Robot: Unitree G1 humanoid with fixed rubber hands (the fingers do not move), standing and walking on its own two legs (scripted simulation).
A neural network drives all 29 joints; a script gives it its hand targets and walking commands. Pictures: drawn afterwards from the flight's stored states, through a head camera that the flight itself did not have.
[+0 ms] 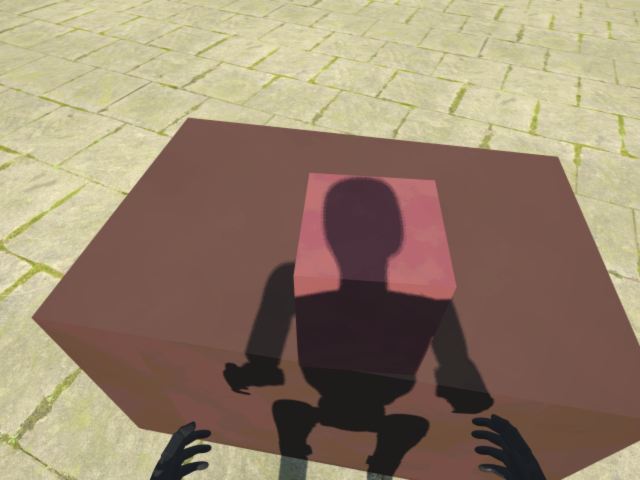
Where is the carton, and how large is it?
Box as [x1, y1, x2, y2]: [294, 173, 455, 374]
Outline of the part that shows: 309,173 294,269 298,365 416,374 455,288 455,282 434,180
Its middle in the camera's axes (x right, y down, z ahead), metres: +0.07 +0.06 +0.64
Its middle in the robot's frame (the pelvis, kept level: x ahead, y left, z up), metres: +0.45 -0.03 -0.03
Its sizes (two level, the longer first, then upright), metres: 0.210 0.200 0.250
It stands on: a pedestal, 0.62 m high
